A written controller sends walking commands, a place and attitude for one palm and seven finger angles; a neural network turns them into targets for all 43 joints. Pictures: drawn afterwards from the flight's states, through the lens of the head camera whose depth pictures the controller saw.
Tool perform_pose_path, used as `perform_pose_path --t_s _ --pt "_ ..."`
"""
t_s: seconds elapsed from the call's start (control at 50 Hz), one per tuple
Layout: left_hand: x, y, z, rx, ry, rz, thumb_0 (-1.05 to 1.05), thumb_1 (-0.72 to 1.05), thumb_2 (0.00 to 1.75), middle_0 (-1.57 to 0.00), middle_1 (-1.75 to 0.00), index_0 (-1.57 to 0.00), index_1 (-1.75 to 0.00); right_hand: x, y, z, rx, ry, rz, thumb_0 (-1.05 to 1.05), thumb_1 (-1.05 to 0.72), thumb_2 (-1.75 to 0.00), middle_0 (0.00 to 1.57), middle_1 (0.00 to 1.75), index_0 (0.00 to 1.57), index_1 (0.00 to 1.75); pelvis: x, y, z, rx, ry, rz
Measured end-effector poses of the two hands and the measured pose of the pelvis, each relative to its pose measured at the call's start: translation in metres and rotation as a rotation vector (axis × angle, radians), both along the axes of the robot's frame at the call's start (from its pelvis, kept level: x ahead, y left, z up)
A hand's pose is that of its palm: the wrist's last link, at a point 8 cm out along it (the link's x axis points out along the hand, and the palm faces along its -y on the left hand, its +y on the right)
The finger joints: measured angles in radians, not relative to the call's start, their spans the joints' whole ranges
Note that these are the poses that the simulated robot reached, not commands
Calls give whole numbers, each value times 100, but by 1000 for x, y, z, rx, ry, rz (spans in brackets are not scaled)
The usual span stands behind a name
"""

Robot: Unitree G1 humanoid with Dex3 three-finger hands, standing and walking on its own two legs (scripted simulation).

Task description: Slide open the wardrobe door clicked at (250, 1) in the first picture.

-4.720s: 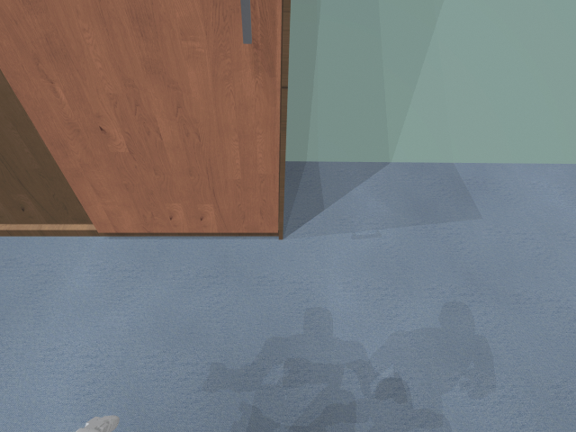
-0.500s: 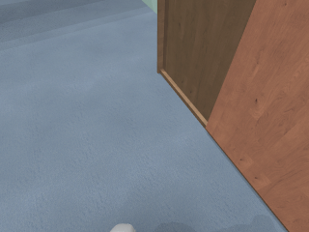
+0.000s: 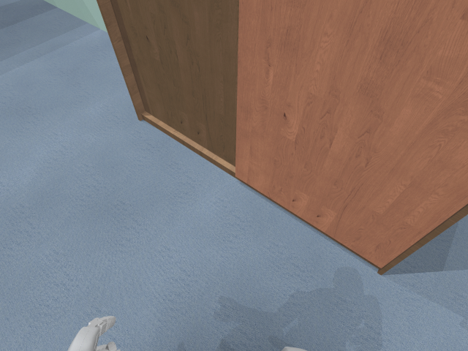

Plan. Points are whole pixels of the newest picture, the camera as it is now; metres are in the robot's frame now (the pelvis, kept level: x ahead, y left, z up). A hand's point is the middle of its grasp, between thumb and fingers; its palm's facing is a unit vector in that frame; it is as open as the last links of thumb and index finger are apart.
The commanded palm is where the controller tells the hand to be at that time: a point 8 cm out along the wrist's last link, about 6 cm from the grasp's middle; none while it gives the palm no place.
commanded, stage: turn to face it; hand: right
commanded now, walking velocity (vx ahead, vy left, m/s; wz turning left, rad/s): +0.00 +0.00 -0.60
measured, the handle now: out of the picture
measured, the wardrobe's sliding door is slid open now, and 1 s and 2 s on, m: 0.00 0.00 0.00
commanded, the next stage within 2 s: take the last steps up to it in 1.00 s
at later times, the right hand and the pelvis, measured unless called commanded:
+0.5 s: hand out of the picture +0.07 -0.20 -0.14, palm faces +0.27 +0.92 -0.30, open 7.4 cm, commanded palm none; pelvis +0.01 +0.02 +0.00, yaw -17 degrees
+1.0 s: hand out of the picture -0.11 -0.21 -0.18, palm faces +0.53 +0.81 -0.24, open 7.4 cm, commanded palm none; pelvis -0.02 -0.01 +0.00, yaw -30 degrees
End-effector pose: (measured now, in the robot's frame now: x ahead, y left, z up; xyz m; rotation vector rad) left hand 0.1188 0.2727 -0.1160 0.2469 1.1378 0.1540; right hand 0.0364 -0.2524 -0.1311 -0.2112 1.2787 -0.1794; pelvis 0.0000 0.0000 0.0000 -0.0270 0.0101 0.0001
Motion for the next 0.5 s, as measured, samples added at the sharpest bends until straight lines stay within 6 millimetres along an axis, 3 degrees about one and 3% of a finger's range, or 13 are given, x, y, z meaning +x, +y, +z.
perform_pose_path --t_s 0.06,0.1,0.24,0.32,0.42,0.5 --pt "25 -23 0 14 -50 -73 1 91 90 -20 -30 -19 -30 -22 -22 -16 6 39 -66 1 -90 -90 20 30 21 30 1 -12 -11 9 6 -37" --pt "31 -36 4 11 -66 -101 1 91 90 -20 -30 -20 -30 -30 -32 -17 -3 67 -96 1 -91 -90 20 30 21 30 0 -16 -9 14 2 -52" --pt "21 -57 5 -15 -3 -148 0 90 90 -20 -30 -20 -30 -20 -43 1 -15 -9 -158 1 -91 -90 20 30 20 30 1 -17 5 37 2 -132" --pt "13 -54 -4 -41 39 -155 1 90 90 -20 -30 -20 -30 -4 -35 11 -30 -72 -171 1 -91 -90 20 30 20 30 3 -9 5 31 3 -176" --pt "7 -35 -24 -71 84 -160 1 90 90 -20 -30 -20 -30 14 -13 20 -60 -159 -180 1 -91 -90 20 30 20 30 6 11 -2 13 2 -236" --pt "12 -18 -33 -70 113 -186 1 90 90 -20 -30 -20 -30 9 6 28 -77 -204 -206 1 -91 -90 20 30 20 30 6 23 -3 6 -15 -299"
